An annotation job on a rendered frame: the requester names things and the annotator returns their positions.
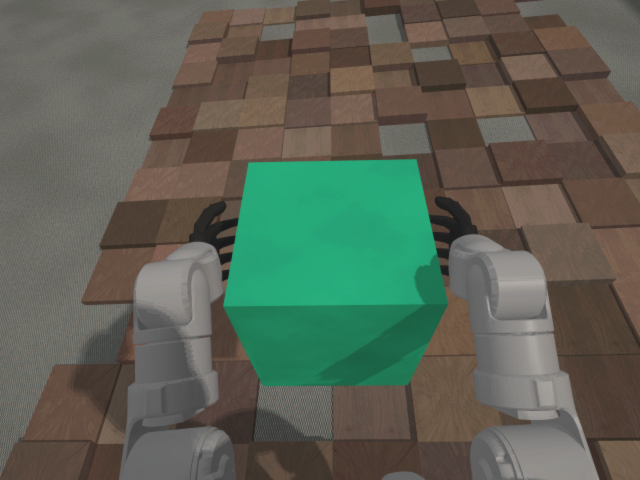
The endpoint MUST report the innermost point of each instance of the left robot upper arm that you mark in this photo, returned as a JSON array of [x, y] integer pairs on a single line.
[[201, 453]]

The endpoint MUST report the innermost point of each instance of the right robot forearm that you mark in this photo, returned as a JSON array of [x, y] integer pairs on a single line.
[[517, 365]]

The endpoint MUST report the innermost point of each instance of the robot right hand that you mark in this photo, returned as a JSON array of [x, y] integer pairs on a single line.
[[459, 226]]

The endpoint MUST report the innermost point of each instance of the carton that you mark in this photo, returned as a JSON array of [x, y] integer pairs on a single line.
[[334, 277]]

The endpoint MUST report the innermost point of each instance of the robot left hand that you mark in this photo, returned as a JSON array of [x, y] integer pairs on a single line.
[[207, 234]]

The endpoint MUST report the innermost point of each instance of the left robot forearm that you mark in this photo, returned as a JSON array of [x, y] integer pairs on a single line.
[[174, 379]]

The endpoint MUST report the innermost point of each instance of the right robot upper arm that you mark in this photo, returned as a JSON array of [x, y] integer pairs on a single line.
[[529, 452]]

